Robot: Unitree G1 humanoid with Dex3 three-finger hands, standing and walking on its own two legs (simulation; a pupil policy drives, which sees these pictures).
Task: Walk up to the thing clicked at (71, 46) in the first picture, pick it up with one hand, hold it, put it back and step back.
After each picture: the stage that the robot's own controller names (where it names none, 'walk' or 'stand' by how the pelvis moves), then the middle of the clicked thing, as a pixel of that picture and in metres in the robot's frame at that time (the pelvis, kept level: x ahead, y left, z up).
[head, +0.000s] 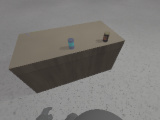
stand; (71, 43) +0.77 +0.26 -0.06
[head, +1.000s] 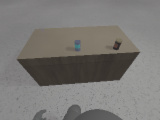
rise first; (77, 45) +0.73 +0.22 -0.05
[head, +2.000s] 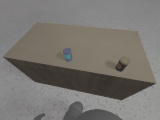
rise first; (68, 55) +0.50 +0.26 -0.04
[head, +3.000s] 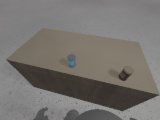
stand; (71, 61) +0.49 +0.20 -0.04
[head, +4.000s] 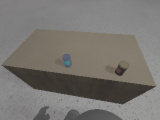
stand; (67, 61) +0.48 +0.22 -0.04
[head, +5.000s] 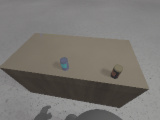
stand; (64, 64) +0.48 +0.25 -0.06
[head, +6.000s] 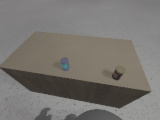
stand; (65, 64) +0.46 +0.24 -0.06
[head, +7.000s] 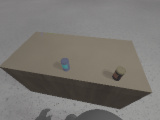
stand; (65, 64) +0.46 +0.24 -0.06
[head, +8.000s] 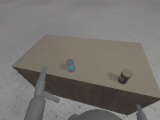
rise first; (70, 66) +0.46 +0.23 -0.05
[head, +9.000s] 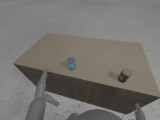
go down; (71, 64) +0.48 +0.22 -0.05
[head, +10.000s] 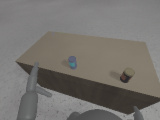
go down; (72, 62) +0.48 +0.22 -0.05
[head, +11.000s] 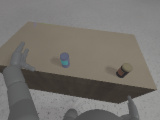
go down; (65, 60) +0.46 +0.20 -0.02
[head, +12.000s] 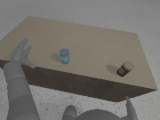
close in; (65, 56) +0.47 +0.20 +0.00
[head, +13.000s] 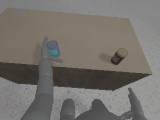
close; (54, 49) +0.49 +0.23 +0.04
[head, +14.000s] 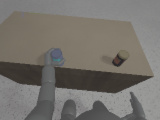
lift; (58, 58) +0.43 +0.21 +0.03
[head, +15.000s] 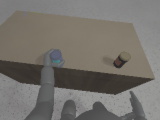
lift; (57, 59) +0.42 +0.22 +0.03
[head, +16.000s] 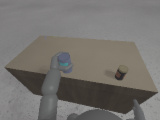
lift; (65, 63) +0.33 +0.17 +0.16
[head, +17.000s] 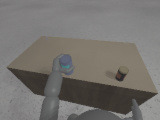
hold; (67, 65) +0.33 +0.17 +0.15
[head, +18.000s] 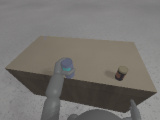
hold; (68, 68) +0.33 +0.16 +0.11
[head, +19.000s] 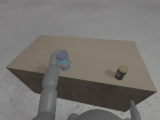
crouch; (64, 61) +0.36 +0.19 +0.14
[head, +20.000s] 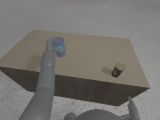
lower; (59, 47) +0.45 +0.22 +0.15
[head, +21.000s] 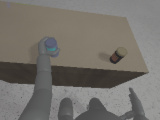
lower; (52, 48) +0.49 +0.22 +0.04
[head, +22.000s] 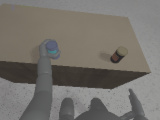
lower; (53, 50) +0.47 +0.22 +0.04
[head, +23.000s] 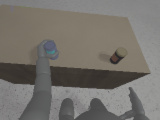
lower; (52, 51) +0.47 +0.23 +0.04
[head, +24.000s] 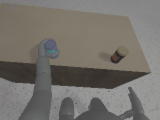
lower; (52, 50) +0.48 +0.22 +0.04
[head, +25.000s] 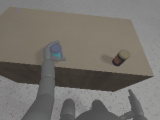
open; (57, 53) +0.46 +0.21 +0.03
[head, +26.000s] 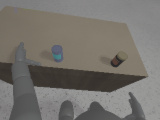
sink last; (57, 54) +0.46 +0.20 +0.02
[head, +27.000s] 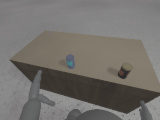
sink last; (70, 62) +0.47 +0.22 +0.00
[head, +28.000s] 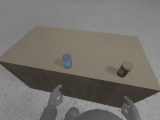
stand; (67, 61) +0.45 +0.21 +0.01
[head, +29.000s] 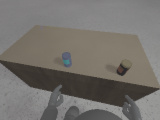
stand; (67, 60) +0.46 +0.21 +0.01
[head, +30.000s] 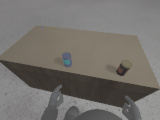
stand; (67, 60) +0.46 +0.21 +0.01
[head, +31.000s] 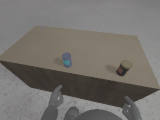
stand; (67, 60) +0.46 +0.21 +0.01
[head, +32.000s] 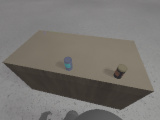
stand; (68, 63) +0.46 +0.22 -0.04
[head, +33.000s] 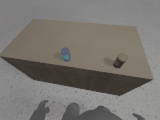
walk; (66, 55) +0.49 +0.23 -0.04
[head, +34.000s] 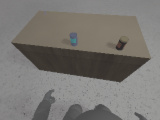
walk; (73, 39) +0.67 +0.20 -0.03
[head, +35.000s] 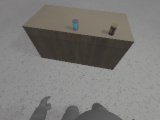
walk; (75, 25) +0.95 +0.23 -0.04
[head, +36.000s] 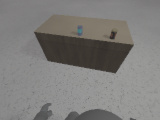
stand; (79, 30) +1.02 +0.21 -0.05
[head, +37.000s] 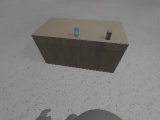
stand; (76, 32) +1.03 +0.24 -0.06
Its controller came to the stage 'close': yes
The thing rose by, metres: 0.20
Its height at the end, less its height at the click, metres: +0.00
